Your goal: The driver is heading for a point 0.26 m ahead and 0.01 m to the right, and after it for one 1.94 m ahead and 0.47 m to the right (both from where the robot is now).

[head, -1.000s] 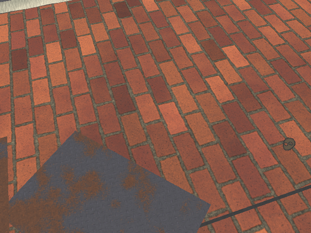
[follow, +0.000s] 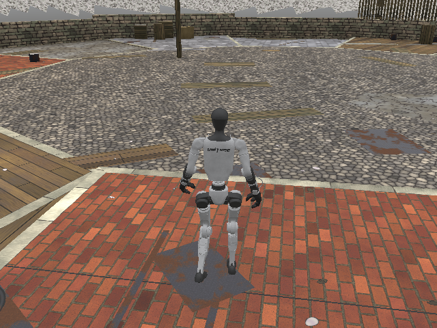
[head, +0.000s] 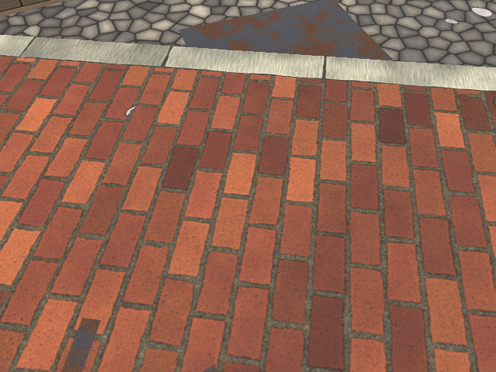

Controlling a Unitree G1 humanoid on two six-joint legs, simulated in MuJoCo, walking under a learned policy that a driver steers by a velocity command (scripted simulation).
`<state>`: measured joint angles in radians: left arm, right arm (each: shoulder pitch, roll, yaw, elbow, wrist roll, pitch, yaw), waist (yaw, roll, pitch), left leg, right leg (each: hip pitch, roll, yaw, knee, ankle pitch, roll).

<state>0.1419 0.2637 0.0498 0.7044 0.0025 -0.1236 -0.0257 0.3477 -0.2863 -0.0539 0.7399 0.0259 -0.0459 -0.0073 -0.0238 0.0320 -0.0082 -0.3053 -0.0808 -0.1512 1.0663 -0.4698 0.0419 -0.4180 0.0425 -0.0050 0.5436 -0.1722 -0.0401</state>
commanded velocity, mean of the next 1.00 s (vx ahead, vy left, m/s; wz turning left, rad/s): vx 0.50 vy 0.00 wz -0.37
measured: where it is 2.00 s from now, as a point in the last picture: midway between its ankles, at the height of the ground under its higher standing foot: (335, 210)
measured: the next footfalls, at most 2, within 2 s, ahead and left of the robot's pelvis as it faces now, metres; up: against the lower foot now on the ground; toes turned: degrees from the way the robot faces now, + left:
left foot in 0.40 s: +0.36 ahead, +0.13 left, +0.00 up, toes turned -9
right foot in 0.88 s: +0.55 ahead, -0.21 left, +0.00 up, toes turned -27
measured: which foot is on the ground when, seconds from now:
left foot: up 0.00-0.38, down 0.40-0.90, up 0.92-1.00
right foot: down 0.00-0.40, up 0.42-0.86, down 0.88-1.00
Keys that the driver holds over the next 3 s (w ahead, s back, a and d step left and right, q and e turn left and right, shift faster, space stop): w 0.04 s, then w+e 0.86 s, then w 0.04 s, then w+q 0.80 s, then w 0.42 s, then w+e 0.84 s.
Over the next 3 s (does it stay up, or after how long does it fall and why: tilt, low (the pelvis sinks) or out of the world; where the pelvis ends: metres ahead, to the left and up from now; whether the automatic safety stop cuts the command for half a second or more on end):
stays up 1.53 -0.36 -0.01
